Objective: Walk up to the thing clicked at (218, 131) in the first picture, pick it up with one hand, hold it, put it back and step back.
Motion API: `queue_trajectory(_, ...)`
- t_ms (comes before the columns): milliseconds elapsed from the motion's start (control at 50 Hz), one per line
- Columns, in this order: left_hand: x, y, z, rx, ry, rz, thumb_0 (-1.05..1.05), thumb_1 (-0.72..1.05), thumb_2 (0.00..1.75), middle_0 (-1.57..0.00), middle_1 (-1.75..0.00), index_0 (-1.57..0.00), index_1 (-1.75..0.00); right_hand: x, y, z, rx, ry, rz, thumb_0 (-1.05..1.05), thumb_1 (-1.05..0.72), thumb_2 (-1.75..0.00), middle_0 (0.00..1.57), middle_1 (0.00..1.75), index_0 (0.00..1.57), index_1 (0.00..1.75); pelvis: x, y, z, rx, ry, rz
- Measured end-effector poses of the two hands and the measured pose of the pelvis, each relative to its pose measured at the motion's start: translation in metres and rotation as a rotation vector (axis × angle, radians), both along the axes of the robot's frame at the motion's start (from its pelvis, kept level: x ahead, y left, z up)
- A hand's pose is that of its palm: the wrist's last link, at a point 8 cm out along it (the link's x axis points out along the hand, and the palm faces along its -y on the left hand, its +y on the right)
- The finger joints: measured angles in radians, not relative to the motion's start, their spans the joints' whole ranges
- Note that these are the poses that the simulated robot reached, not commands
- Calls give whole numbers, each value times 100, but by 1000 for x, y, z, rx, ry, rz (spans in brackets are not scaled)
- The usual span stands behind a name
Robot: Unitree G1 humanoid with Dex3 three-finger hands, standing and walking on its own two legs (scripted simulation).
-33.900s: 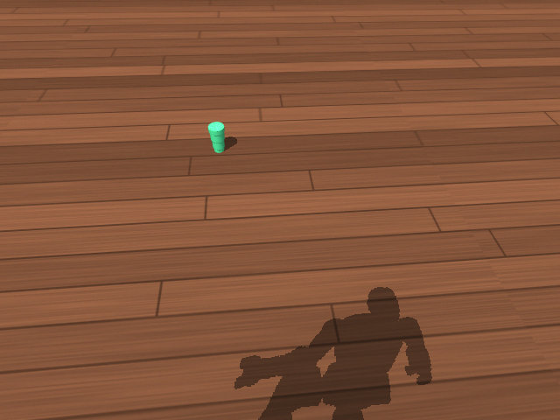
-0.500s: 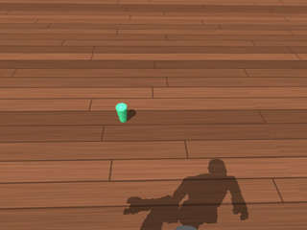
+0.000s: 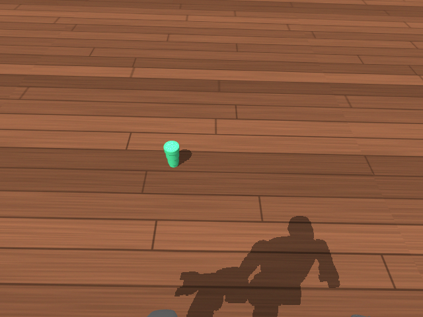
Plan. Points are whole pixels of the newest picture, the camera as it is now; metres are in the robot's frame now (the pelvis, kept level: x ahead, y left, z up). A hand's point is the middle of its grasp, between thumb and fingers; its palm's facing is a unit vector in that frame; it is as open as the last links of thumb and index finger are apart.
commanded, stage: step back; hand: left
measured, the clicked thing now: (172, 155) +1.00 +0.22 -0.68
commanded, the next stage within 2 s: stand in 0.30 s
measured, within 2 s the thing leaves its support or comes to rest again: neither
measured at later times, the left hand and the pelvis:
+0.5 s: hand out of the picture +0.11 +0.26 -0.14, palm faces -0.05 -0.94 -0.34, open 7.4 cm; pelvis +0.02 +0.01 +0.02, yaw -2 degrees
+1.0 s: hand out of the picture +0.10 +0.26 -0.13, palm faces -0.07 -0.94 -0.34, open 7.4 cm; pelvis +0.02 +0.01 +0.02, yaw -2 degrees
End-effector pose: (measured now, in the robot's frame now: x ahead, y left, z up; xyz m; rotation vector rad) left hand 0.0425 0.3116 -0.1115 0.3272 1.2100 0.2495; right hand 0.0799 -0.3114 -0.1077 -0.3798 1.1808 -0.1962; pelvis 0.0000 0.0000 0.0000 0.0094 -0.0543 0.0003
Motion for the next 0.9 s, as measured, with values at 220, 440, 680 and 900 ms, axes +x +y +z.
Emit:
queue_trajectory(220, 45, 1, 0, -28, -21, -45, 1, 90, 90, -20, -30, -20, -30, 45, 37, 10, 64, -71, 4, 1, -90, -90, 20, 30, 20, 30, 13, 8, 9, -25, 18, -31)
queue_trajectory(440, 65, -3, 12, -40, -22, -73, 1, 90, 90, -20, -30, -20, -30, 45, 37, 16, 79, -70, -30, 1, -90, -90, 20, 30, 20, 30, 19, 12, 20, -14, 15, -36)
queue_trajectory(680, 65, -7, 13, -43, 4, -85, 1, 90, 90, -20, -30, -20, -30, 4, 24, 15, 59, 19, -93, 1, -90, -90, 20, 30, 20, 30, 18, 11, 24, -10, 11, -37)
queue_trajectory(900, 58, -9, 14, -40, 26, -86, 1, 90, 90, -20, -30, -20, -30, -12, 23, 11, 64, 52, -107, 1, -90, -90, 20, 30, 20, 30, 17, 9, 24, -9, 14, -38)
